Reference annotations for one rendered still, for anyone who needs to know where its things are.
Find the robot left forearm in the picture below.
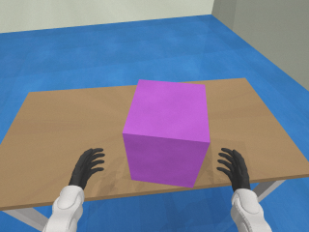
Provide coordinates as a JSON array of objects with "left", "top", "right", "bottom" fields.
[{"left": 42, "top": 185, "right": 85, "bottom": 232}]

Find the table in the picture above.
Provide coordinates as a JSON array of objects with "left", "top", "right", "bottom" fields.
[{"left": 0, "top": 77, "right": 309, "bottom": 232}]

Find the robot right hand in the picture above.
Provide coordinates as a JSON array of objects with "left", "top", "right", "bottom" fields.
[{"left": 216, "top": 148, "right": 251, "bottom": 192}]

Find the robot right forearm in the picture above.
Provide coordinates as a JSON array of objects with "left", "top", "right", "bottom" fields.
[{"left": 230, "top": 188, "right": 272, "bottom": 232}]

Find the carton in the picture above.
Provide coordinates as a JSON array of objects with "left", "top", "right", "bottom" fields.
[{"left": 122, "top": 79, "right": 211, "bottom": 188}]

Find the robot left hand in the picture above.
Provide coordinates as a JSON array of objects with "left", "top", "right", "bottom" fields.
[{"left": 69, "top": 148, "right": 105, "bottom": 190}]

